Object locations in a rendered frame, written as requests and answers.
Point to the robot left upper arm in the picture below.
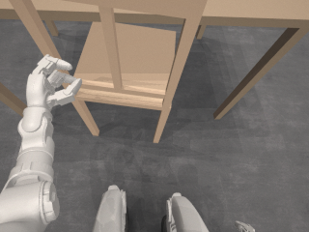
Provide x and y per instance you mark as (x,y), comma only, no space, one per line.
(28,208)

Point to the table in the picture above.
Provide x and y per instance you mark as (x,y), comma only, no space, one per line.
(290,14)

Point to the right robot hand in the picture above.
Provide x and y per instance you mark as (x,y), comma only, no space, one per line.
(242,227)

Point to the robot thigh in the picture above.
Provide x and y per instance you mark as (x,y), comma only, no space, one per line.
(110,211)
(180,211)

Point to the left robot hand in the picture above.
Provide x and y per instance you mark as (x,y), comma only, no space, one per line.
(39,87)

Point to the left robot forearm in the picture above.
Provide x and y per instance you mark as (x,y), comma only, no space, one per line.
(36,153)

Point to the chair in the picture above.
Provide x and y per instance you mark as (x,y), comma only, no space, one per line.
(125,64)

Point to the left robot thigh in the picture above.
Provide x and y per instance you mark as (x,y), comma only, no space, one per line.
(110,211)

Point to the right robot thigh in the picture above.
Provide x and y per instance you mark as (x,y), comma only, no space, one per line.
(180,211)

